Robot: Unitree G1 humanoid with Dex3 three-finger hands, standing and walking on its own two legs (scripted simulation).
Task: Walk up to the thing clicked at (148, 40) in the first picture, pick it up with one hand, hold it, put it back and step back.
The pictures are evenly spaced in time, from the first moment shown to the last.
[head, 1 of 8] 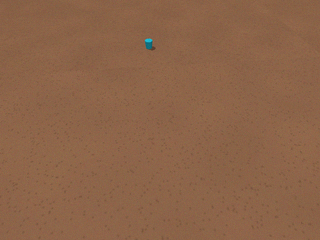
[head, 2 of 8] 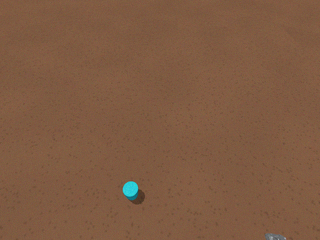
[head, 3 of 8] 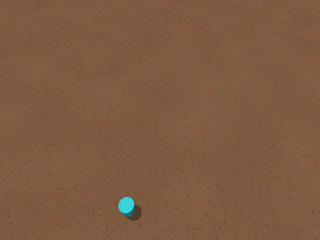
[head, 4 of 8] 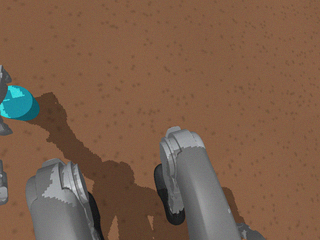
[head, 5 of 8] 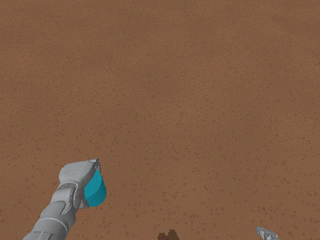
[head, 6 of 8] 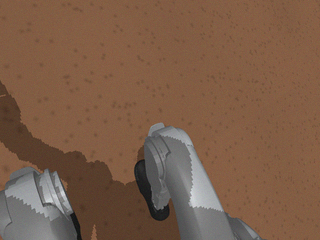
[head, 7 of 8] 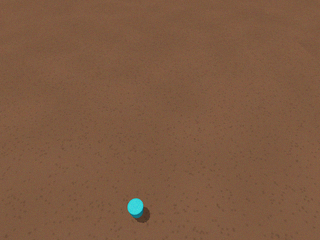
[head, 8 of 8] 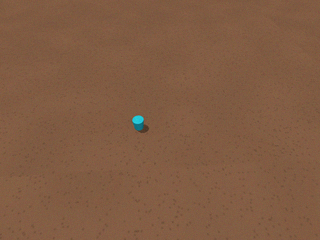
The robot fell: no
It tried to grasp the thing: yes
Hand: left
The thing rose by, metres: 0.63
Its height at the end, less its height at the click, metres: +0.00
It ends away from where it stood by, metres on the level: 0.02
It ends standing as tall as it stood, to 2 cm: yes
